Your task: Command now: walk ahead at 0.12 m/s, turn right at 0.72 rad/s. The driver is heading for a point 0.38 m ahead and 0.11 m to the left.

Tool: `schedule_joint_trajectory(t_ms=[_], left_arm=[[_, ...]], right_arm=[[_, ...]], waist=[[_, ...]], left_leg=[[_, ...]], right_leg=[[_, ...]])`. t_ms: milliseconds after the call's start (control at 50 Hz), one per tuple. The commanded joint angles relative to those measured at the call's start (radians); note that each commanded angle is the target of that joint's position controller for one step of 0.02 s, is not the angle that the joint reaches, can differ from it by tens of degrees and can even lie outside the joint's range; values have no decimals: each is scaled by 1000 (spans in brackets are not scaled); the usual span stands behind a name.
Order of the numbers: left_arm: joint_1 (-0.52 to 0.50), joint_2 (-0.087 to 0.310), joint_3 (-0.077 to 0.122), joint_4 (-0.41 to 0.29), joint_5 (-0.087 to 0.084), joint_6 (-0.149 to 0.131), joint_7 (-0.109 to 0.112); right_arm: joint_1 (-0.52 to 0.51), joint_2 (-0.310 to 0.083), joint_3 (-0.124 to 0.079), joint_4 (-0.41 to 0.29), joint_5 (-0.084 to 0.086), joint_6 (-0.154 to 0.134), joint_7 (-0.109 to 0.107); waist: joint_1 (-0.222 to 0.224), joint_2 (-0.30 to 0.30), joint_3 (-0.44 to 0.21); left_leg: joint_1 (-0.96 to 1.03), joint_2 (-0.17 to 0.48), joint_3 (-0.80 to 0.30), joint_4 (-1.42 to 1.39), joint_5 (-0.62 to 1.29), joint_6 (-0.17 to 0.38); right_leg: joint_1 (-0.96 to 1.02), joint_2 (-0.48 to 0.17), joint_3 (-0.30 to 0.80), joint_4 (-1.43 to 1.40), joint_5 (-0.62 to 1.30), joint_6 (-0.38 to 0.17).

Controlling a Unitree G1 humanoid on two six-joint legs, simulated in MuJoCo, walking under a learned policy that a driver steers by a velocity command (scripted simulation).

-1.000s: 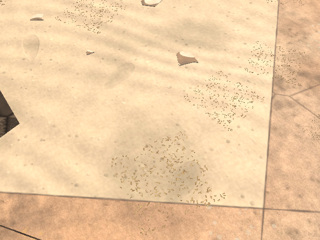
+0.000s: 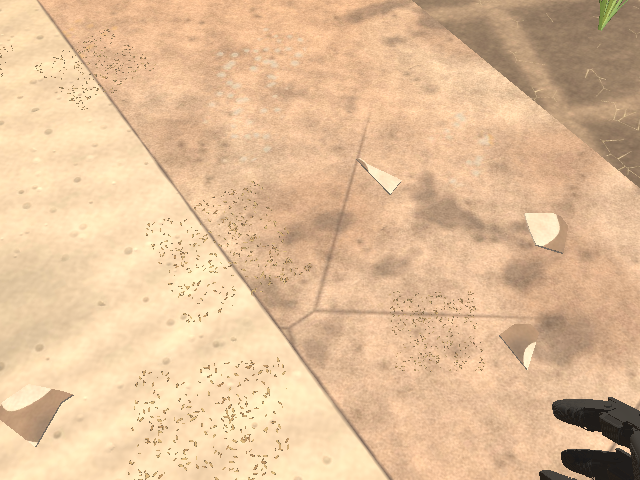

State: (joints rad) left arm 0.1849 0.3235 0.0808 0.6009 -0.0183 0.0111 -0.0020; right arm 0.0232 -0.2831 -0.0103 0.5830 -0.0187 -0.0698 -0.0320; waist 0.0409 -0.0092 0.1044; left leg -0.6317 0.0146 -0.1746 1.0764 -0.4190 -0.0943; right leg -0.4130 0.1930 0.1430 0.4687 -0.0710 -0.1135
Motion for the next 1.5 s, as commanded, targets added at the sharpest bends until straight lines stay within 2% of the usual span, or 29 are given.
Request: schedule_joint_trajectory(t_ms=[20,60,100,160,180,200,220,240,260,280,300,340,380,400,420,460,480,500,520,540,560,580,620,680,820,1000,1400,1460,1500], left_arm=[[-76,145,48,-82,0,11,37],[-69,121,38,-75,2,26,43],[-65,96,28,-72,5,30,37],[-68,52,11,-67,5,28,29],[-2,3,-3,-51,15,23,25],[114,-2,-6,-36,22,19,27],[88,79,20,-55,14,9,28],[30,144,39,-40,1,11,34],[3,139,43,-27,0,25,40],[9,112,37,-12,6,43,45],[20,78,27,-10,9,50,43],[13,17,5,-9,7,45,36],[-25,-22,-14,-12,8,34,30],[-42,-28,-17,-13,8,30,26],[-40,-15,-14,-6,5,27,23],[9,0,-6,27,3,23,18],[35,-1,-6,45,9,22,15],[35,20,-5,43,24,19,15],[38,71,3,34,41,16,20],[20,52,2,69,42,11,13],[-21,-15,-17,45,45,2,8],[-23,-36,-24,54,51,-6,9],[-8,-12,-19,65,39,-20,13],[29,-19,-23,84,32,-26,23],[49,-38,-24,111,27,-28,28],[66,-51,-22,167,22,-32,28],[116,-48,-21,345,17,-33,41],[117,42,13,332,14,-19,69],[152,63,27,330,16,-6,89]], right_arm=[[155,-78,-32,2,4,14,0],[124,-77,-33,-5,10,28,7],[83,-80,-37,-22,11,35,9],[86,-74,-51,-26,3,22,19],[80,-101,-56,-39,-15,18,18],[62,-159,-66,-67,-38,26,14],[103,-184,-82,-41,-48,28,15],[94,-151,-79,-51,-36,29,14],[68,-114,-70,-50,-20,37,10],[46,-85,-57,-57,-6,42,9],[26,-79,-51,-52,0,49,5],[21,-54,-43,-41,-2,60,4],[62,-55,-49,-20,2,72,4],[100,-69,-55,-5,3,75,4],[130,-80,-60,8,5,78,5],[138,-84,-62,18,18,82,3],[158,-79,-60,30,27,80,3],[190,-71,-58,43,26,71,6],[191,-50,-51,31,8,56,14],[170,-8,-43,19,-4,44,20],[117,-31,-47,22,-16,40,20],[99,-26,-50,25,-15,40,21],[117,-23,-54,40,-8,48,16],[135,-17,-56,59,2,46,15],[148,-11,-62,100,5,47,7],[157,-13,-68,158,10,56,-7],[159,-12,-71,350,18,74,-24],[72,-65,-83,304,36,77,-25],[54,-51,-82,275,41,84,-19]], waist=[[-75,-1,-323],[-57,-62,-327],[-40,-108,-285],[-58,-136,-228],[-34,-50,-215],[25,186,-209],[11,316,-218],[-21,209,-192],[-23,132,-171],[-18,104,-165],[-7,104,-159],[-5,135,-165],[-42,190,-191],[-64,218,-199],[-78,232,-203],[-59,218,-198],[-46,201,-186],[-51,163,-187],[-72,38,-208],[-100,-155,-201],[-75,-123,-163],[-72,-102,-154],[-68,-72,-113],[-63,-48,-89],[-55,3,-103],[-54,6,-122],[-50,7,-84],[-21,-16,-65],[-8,-87,-64]], left_leg=[[213,-36,86,-173,161,-19],[258,-38,89,-235,236,-17],[279,-35,85,-299,251,-5],[398,-20,96,-571,370,49],[465,96,-8,-646,495,97],[529,302,-220,-667,748,229],[446,411,-460,-761,603,376],[414,361,-423,-761,439,373],[390,296,-315,-745,345,326],[367,250,-244,-742,309,293],[338,222,-194,-747,294,280],[332,138,-69,-758,262,245],[388,118,-40,-748,253,251],[419,132,-58,-745,246,267],[445,150,-82,-738,235,283],[430,163,-103,-717,218,281],[393,152,-95,-710,212,256],[336,139,-78,-694,203,210],[274,95,-11,-620,200,160],[334,5,118,-600,158,104],[391,3,117,-585,199,74],[418,3,117,-588,229,73],[428,7,108,-584,259,85],[417,11,100,-591,266,97],[430,16,98,-585,324,92],[460,22,97,-569,388,95],[488,15,114,-609,386,94],[318,-19,108,-537,405,116],[213,-41,121,-439,336,111]], right_leg=[[62,-227,207,-34,527,-144],[37,-219,210,-28,360,-113],[22,-222,247,-24,171,-92],[27,-201,283,53,-42,-35],[-9,-145,236,167,-240,23],[-111,-2,110,412,-578,100],[-176,-35,58,600,-609,145],[-186,-75,72,728,-534,164],[-192,-84,59,784,-468,176],[-175,-91,45,823,-437,190],[-151,-96,24,831,-399,198],[-85,-125,-57,662,-354,204],[-11,-166,-101,434,-384,206],[20,-176,-107,344,-412,201],[44,-180,-111,267,-410,194],[136,-174,-132,65,-265,166],[199,-165,-138,-47,-181,139],[268,-199,-90,-62,-119,107],[322,-295,2,-26,5,61],[179,-320,48,-45,-144,4],[107,-309,53,-86,-239,6],[84,-294,38,-92,-295,33],[60,-270,15,-84,-296,65],[63,-254,-2,-66,-265,75],[94,-237,-19,-41,-187,73],[118,-222,-40,-30,-98,78],[147,-209,-64,-80,-77,85],[224,-228,-72,-50,-75,63],[252,-327,-2,-78,-31,3]])
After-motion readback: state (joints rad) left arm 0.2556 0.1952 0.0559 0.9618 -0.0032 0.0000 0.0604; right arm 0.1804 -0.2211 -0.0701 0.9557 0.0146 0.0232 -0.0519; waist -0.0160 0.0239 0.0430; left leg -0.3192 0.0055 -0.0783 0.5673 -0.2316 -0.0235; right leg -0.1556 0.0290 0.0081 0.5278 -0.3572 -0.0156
